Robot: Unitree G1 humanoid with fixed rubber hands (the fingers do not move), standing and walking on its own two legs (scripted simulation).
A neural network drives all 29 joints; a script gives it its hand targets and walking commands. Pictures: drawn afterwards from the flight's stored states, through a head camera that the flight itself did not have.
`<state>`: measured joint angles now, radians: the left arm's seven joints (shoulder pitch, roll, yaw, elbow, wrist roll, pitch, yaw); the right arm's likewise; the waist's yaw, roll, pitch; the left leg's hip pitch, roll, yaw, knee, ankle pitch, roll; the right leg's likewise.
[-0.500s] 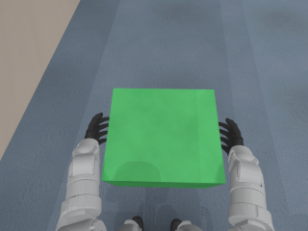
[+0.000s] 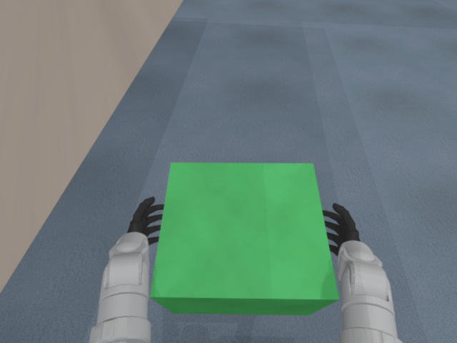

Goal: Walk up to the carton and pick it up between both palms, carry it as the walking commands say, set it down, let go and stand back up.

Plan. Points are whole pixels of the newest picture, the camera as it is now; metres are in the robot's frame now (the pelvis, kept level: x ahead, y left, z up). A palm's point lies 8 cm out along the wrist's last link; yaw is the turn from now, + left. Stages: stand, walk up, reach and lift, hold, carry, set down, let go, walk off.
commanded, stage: reach and lift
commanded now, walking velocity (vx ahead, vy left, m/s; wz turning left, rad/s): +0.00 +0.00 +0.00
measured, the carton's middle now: (241, 240) +0.35 -0.01 -0.06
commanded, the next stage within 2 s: hold in 1.36 s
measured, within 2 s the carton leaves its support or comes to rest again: neither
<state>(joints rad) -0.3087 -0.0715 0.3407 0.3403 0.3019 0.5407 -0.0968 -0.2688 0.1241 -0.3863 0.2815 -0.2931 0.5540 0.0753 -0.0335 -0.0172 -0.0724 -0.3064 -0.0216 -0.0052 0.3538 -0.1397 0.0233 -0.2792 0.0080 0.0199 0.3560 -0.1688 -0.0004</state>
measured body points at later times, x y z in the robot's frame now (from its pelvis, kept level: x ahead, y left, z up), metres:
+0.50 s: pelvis +0.00 +0.00 +0.01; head -0.04 +0.00 +0.45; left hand +0.31 +0.18 +0.05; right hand +0.29 -0.20 +0.05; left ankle +0.02 +0.11 -0.75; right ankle +0.00 -0.12 -0.75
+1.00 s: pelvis +0.01 +0.00 +0.01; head -0.03 +0.00 +0.45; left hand +0.30 +0.18 +0.05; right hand +0.30 -0.19 +0.04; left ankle +0.02 +0.11 -0.75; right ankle +0.00 -0.12 -0.75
